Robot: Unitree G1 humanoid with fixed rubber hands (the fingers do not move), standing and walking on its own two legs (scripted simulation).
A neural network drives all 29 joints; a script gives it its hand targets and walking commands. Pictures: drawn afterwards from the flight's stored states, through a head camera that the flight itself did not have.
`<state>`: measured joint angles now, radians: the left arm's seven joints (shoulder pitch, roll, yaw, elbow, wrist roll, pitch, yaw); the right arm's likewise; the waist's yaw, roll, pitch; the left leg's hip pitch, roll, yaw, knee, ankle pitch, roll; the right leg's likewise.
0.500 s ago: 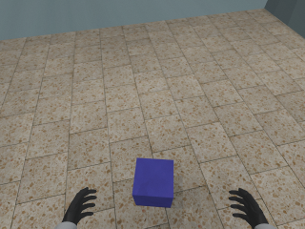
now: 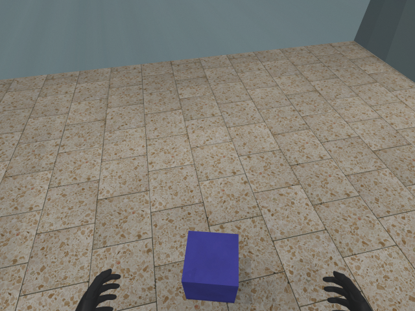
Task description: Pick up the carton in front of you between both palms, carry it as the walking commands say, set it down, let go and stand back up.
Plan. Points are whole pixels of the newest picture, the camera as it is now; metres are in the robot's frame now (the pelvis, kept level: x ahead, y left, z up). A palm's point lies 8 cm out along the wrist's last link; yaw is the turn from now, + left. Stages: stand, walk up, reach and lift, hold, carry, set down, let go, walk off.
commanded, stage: stand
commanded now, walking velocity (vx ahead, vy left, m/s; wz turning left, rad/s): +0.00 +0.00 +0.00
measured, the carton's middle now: (211, 267) +0.43 +0.02 -0.65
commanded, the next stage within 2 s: none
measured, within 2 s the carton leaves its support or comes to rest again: neither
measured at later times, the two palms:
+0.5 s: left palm out of the picture +0.14 +0.29 -0.09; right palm out of the picture +0.14 -0.29 -0.08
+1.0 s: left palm out of the picture +0.10 +0.30 -0.09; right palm out of the picture +0.11 -0.30 -0.09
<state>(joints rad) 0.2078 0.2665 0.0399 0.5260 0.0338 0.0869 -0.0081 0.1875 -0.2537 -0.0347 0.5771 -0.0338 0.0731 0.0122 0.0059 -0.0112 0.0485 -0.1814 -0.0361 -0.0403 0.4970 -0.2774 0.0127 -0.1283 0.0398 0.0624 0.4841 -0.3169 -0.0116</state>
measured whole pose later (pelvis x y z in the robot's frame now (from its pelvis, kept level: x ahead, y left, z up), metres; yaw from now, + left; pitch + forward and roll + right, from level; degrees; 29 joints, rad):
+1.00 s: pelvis +0.00 +0.00 +0.01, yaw +0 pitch -2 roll +0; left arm 0.16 0.36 0.02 0.90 0.02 0.00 0.02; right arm 0.14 -0.36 -0.01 0.95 -0.03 -0.01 -0.02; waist 0.00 -0.01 0.01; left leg -0.14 -0.03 -0.04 0.39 -0.22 0.02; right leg -0.08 0.04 0.07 0.37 -0.26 -0.01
